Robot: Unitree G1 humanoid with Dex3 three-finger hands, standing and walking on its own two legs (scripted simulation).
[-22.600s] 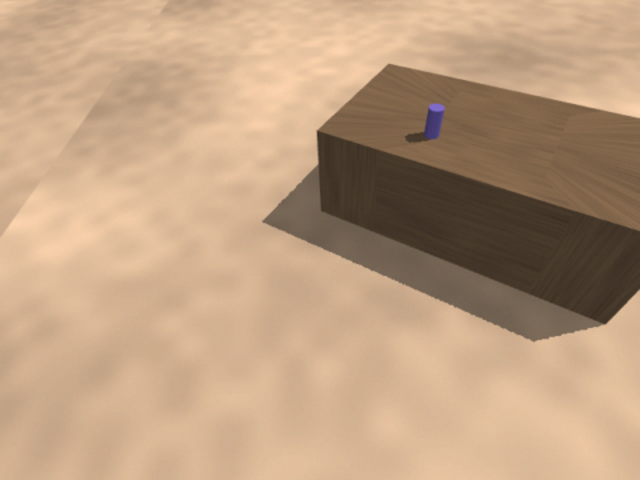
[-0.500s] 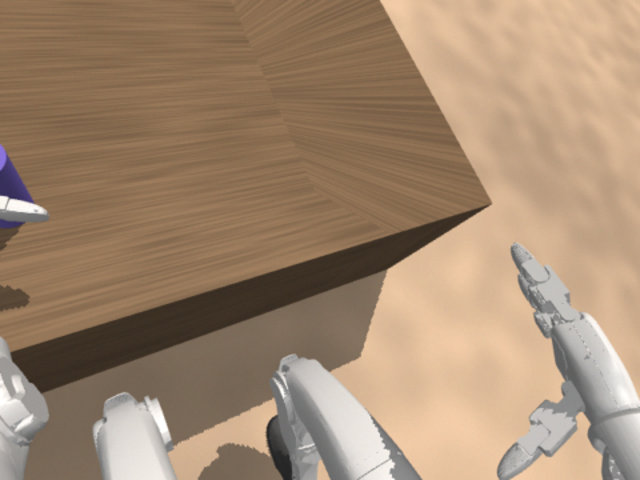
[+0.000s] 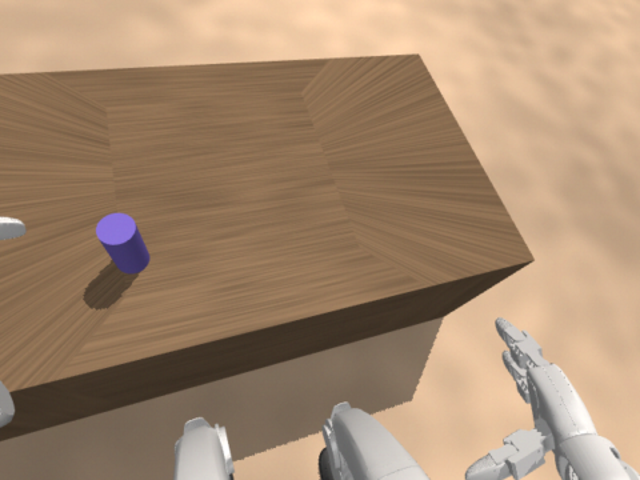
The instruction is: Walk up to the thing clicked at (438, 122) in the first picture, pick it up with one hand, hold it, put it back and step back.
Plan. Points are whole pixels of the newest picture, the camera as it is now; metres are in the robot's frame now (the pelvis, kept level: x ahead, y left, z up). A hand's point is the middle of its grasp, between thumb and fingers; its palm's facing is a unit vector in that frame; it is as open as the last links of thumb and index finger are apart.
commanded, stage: home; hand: left
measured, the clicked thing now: (125, 245) +0.52 +0.20 -0.18
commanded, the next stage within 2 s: none
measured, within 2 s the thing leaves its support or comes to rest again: neither
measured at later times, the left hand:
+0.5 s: hand (41, 367) +0.31 +0.24 +0.00, palm faces +0.23 -0.93 -0.30, open 17.5 cm
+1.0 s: hand out of the picture +0.17 +0.16 +0.01, palm faces +0.18 -0.95 -0.25, open 17.5 cm
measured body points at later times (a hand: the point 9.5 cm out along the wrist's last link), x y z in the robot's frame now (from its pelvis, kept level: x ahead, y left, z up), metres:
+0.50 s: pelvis +0.02 -0.01 +0.06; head +0.08 +0.02 +0.51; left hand +0.29 +0.29 +0.02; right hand +0.20 -0.23 +0.03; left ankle +0.06 +0.12 -0.62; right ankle +0.00 -0.16 -0.62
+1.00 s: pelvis +0.01 -0.03 +0.07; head +0.03 -0.04 +0.52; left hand +0.16 +0.21 +0.03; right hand +0.20 -0.25 +0.03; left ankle +0.06 +0.12 -0.62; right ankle +0.00 -0.16 -0.62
